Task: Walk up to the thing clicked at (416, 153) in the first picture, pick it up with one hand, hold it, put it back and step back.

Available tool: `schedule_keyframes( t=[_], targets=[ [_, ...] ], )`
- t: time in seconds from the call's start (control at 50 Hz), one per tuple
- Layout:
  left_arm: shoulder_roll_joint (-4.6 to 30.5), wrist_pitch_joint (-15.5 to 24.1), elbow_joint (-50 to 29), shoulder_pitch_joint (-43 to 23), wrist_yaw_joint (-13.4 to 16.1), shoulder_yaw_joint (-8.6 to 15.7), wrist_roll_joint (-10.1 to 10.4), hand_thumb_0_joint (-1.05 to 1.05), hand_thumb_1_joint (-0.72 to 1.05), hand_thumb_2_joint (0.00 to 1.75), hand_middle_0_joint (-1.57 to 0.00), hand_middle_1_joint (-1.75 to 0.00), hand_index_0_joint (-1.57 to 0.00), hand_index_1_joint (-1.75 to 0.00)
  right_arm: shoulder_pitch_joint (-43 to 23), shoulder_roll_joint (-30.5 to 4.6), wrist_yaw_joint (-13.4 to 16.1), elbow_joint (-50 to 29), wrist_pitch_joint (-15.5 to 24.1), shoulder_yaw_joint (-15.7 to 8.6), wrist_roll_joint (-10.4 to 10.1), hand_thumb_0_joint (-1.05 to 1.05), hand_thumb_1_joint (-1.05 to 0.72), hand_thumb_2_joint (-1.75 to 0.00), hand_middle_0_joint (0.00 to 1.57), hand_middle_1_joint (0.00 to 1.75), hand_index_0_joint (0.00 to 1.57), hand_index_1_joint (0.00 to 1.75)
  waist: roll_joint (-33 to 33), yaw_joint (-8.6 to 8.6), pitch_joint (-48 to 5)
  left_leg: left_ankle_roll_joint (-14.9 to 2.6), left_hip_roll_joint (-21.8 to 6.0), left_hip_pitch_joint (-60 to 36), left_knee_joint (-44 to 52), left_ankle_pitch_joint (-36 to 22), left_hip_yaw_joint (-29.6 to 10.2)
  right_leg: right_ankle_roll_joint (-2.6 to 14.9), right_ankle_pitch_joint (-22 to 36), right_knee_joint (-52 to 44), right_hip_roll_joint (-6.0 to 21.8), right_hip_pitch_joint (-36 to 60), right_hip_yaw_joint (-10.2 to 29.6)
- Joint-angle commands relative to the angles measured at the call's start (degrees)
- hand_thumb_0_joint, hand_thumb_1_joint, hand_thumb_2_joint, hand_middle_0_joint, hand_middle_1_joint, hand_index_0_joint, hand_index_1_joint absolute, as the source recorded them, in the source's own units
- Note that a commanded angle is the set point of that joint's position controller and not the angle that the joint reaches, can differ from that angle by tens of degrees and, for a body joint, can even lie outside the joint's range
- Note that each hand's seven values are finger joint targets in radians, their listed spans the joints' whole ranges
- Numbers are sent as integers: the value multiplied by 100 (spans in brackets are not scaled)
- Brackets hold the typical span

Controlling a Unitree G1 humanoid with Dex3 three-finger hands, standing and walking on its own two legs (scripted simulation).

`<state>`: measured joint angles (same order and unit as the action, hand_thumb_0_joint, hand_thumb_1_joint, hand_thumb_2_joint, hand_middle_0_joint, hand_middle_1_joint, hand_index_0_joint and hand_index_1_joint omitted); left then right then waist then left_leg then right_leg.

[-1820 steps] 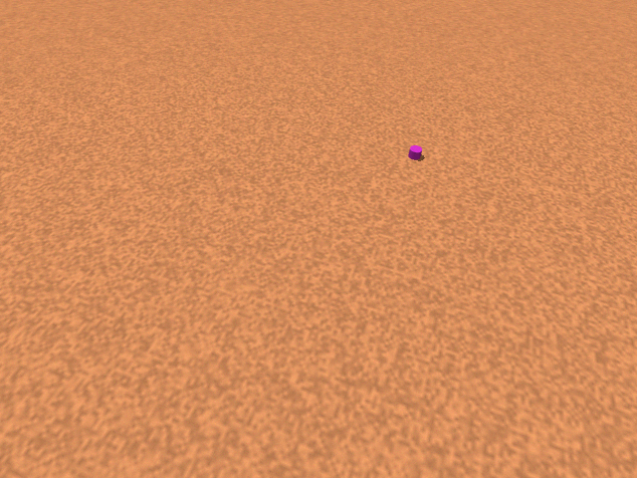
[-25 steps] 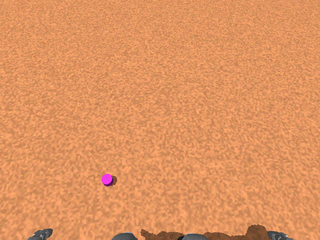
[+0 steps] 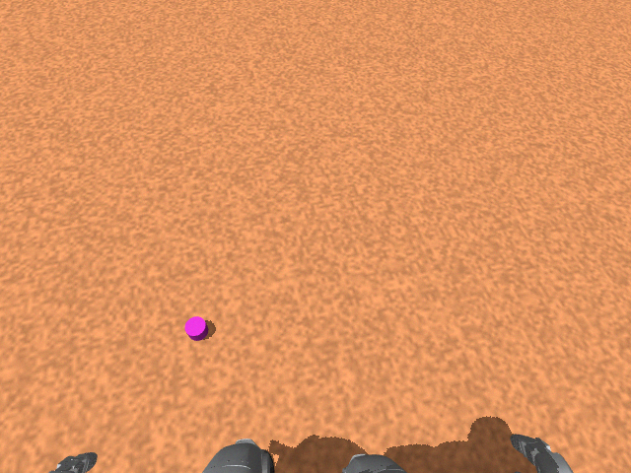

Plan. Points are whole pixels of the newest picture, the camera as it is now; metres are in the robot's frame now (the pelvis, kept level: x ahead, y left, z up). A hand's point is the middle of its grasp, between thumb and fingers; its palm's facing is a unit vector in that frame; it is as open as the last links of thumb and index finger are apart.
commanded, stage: step back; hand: left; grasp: from above
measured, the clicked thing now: (196, 328) +0.55 +0.33 -0.73
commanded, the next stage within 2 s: none
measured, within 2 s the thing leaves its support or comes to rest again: neither
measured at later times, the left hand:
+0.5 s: hand out of the picture -0.03 +0.25 -0.15, palm faces +0.06 -0.94 -0.35, open 7.4 cm
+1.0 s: hand out of the picture -0.24 +0.21 -0.13, palm faces +0.04 -0.91 -0.42, open 7.4 cm
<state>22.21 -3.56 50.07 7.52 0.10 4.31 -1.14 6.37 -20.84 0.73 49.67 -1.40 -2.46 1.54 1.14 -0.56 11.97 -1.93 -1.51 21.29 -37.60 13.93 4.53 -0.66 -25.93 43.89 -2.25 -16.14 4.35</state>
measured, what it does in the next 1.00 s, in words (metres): walks backwards: right foot, then left foot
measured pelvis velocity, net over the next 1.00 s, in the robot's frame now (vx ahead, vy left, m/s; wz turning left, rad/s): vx -0.30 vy -0.07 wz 0.04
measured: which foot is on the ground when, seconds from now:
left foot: down 0.00-0.04, up 0.06-0.40, down 0.42-0.84, up 0.86-1.00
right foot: up 0.00-0.00, down 0.02-0.44, up 0.46-0.78, down 0.80-1.00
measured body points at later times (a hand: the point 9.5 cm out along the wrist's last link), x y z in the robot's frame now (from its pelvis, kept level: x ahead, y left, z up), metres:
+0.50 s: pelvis -0.15 -0.02 +0.00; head -0.09 +0.01 +0.45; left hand -0.03 +0.30 -0.12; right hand -0.05 -0.32 -0.10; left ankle -0.16 +0.09 -0.72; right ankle -0.05 -0.12 -0.69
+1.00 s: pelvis -0.30 -0.07 +0.01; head -0.25 -0.08 +0.46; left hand -0.24 +0.25 -0.10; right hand -0.18 -0.38 -0.12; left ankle -0.33 +0.08 -0.64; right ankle -0.26 -0.19 -0.72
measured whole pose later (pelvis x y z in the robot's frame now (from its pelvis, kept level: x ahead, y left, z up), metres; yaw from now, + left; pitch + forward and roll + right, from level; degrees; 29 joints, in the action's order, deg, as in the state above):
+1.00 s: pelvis -0.30 -0.07 +0.01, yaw +2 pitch -2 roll +2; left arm 20.3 -3.1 48.3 11.3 0.0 3.8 -2.3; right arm 9.2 -23.3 1.2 48.9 -3.3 -2.9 0.1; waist -1.0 1.7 7.8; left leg 0.2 6.1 26.3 -64.8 28.0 -7.3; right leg 0.2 -16.1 35.9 1.0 -18.3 3.3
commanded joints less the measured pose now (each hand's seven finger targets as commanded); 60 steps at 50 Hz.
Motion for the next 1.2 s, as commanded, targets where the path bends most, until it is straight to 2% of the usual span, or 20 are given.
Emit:
schedule_keyframes(
  t=[0.0, 0.04, 0.06, 0.14, 0.28, 0.38, 0.42, 0.44, 0.46, 0.52, 0.66, 0.76, 0.8, 0.82, 0.84, 0.92, 1.04, 1.1, 1.14, 1.18],
  targets=[
    [1119, 253, -212, 897, 61, 412, -100, 0, 90, 90, -20, -30, -20, -30, -151, -1442, 56, -423, 40, -379, -114, 0, -90, -90, 20, 30, 20, 30, -391, 271, -1811, -331, -799, -359, 206, -955, -1271, 410, 1630, -1952, 416, 1055, 426],
    [1770, 248, -536, 277, 44, 552, -73, 0, 90, 90, -20, -30, -20, -30, -118, -1089, 118, -462, -19, -310, -138, 0, -90, -90, 20, 30, 20, 30, 1268, 276, -1236, 245, 740, 662, -1909, 2159, -799, 1574, 2080, -2521, 2141, 183, 2414],
    [1845, 270, -747, -152, 74, 539, -134, 0, 90, 90, -20, -30, -20, -30, -12, -1244, 150, -348, -67, -380, -94, 0, -90, -90, 20, 30, 20, 30, 1350, 208, -917, 278, 600, 161, -2864, 2275, -1150, 1908, 1887, -2735, 2494, -903, 2862],
    [1192, 276, -946, -578, 117, 419, -91, 0, 90, 90, -20, -30, -20, -30, 514, -1266, 121, -69, -29, -299, -181, 0, -90, -90, 20, 30, 20, 30, 670, -84, -811, 263, 924, 403, -3237, 1369, -1328, 1154, 2836, -2222, 1322, -271, 983],
    [1135, 196, -1014, 256, 169, 395, -112, 0, 90, 90, -20, -30, -20, -30, 447, -1166, 165, -331, 82, -229, -115, 0, -90, -90, 20, 30, 20, 30, 962, 367, -1629, 384, 462, 605, -1214, 1781, -931, 1430, 3900, -1618, 1646, 1747, 1069],
    [1206, 46, -1152, -18, 100, 310, -12, 0, 90, 90, -20, -30, -20, -30, 1110, -1160, 96, -102, 147, -354, -22, 0, -90, -90, 20, 30, 20, 30, 542, -5, -1847, 50, 232, -1089, 1616, -525, -647, 726, 2950, -920, 1154, 868, 573],
    [892, 54, -1230, -26, 84, 253, 18, 0, 90, 90, -20, -30, -20, -30, 695, -1978, 58, -289, 127, -544, 126, 0, -90, -90, 20, 30, 20, 30, -1462, 30, -1553, -803, -1707, -1728, 1906, -1292, -3164, 153, -278, 505, -166, -1435, -364],
    [1135, 70, -1275, -555, 179, 395, -75, 0, 90, 90, -20, -30, -20, -30, 574, -2321, 43, -401, 119, -608, 99, 0, -90, -90, 20, 30, 20, 30, -1652, -365, -1249, -1612, -2354, -423, 2024, -1490, -3650, -10, -1245, 1680, -215, -1050, 236],
    [1255, 60, -1212, -657, 180, 421, -117, 0, 90, 90, -20, -30, -20, -30, 225, -2170, 110, -461, 176, -603, 84, 0, -90, -90, 20, 30, 20, 30, -1357, -234, -974, -1692, -2429, 101, 2062, -1552, -3646, 44, -1011, 2535, -114, -819, 670],
    [1030, 44, -850, 177, 106, 403, 74, 0, 90, 90, -20, -30, -20, -30, -196, -1481, 141, -561, 200, -366, 107, 0, -90, -90, 20, 30, 20, 30, -679, 336, -979, -914, -1104, -700, 1405, -2701, -1658, 146, -172, 3036, -528, -1309, 789],
    [913, 172, -842, 191, 101, 332, -11, 0, 90, 90, -20, -30, -20, -30, 441, -1492, 134, -547, 139, -455, 4, 0, -90, -90, 20, 30, 20, 30, -1155, -120, -1433, -1249, -1264, -2088, 882, -2721, -1624, -210, -404, 857, -79, -1136, 271],
    [893, 280, -305, 939, 85, 318, -68, 0, 90, 90, -20, -30, -20, -30, -23, -1602, 67, -666, -52, -459, -55, 0, -90, -90, 20, 30, 20, 30, -1190, 195, -1787, -684, -911, -1070, 210, -1772, -1379, 91, 1397, -2233, 18, 668, -415],
    [1525, 336, -383, 940, 70, 497, -168, 0, 90, 90, -20, -30, -20, -30, 24, -1162, 42, -788, -73, -310, -135, 0, -90, -90, 20, 30, 20, 30, 489, 214, -1698, -61, 161, 712, -836, 456, -1137, 585, 1846, -2109, 1239, 1240, 1682],
    [2076, 289, -606, 391, 49, 581, -148, 0, 90, 90, -20, -30, -20, -30, -111, -1101, 141, -834, -86, -350, -124, 0, -90, -90, 20, 30, 20, 30, 1503, 368, -1469, 172, 691, 617, -2137, 2150, -998, 1646, 1810, -2514, 2392, -57, 2566],
    [2144, 319, -802, -45, 86, 600, -122, 0, 90, 90, -20, -30, -20, -30, -39, -1370, 172, -763, -98, -472, -123, 0, -90, -90, 20, 30, 20, 30, 1529, 273, -1086, 207, 382, 204, -2966, 2246, -1402, 1857, 1840, -2670, 2695, -1097, 2967],
    [1318, 293, -871, -367, 145, 424, -130, 0, 90, 90, -20, -30, -20, -30, 354, -1222, 118, -441, -49, -337, -169, 0, -90, -90, 20, 30, 20, 30, 750, 42, -1014, 229, 863, 494, -3171, 1390, -1301, 1122, 2970, -1769, 1341, -278, 746],
    [1271, 180, -941, 79, 226, 398, -131, 0, 90, 90, -20, -30, -20, -30, 570, -1020, 142, -511, 84, -252, -52, 0, -90, -90, 20, 30, 20, 30, 1144, 256, -1549, 244, 236, 444, -136, 1491, -787, 1126, 3964, -1075, 1586, 1567, 839],
    [1184, 36, -1019, 33, 161, 259, -7, 0, 90, 90, -20, -30, -20, -30, 965, -1159, 135, -273, 124, -383, 37, 0, -90, -90, 20, 30, 20, 30, 744, 120, -1704, 100, 166, -915, 1723, -700, -836, 646, 3217, -275, 1134, 632, 504],
    [904, 19, -1042, 120, 184, 191, 31, 0, 90, 90, -20, -30, -20, -30, 415, -2006, 69, -462, 90, -548, 151, 0, -90, -90, 20, 30, 20, 30, -1257, 299, -1491, -797, -1681, -1447, 1761, -2090, -3126, 177, -759, 1246, -178, -1435, -357],
    [1254, 9, -1004, -358, 249, 321, -19, 0, 90, 90, -20, -30, -20, -30, 261, -2142, 98, -524, 129, -604, 110, 0, -90, -90, 20, 30, 20, 30, -1415, -46, -1202, -1583, -2264, -79, 1904, -1994, -3487, 112, -1020, 2694, 5, -724, 596]
  ],
)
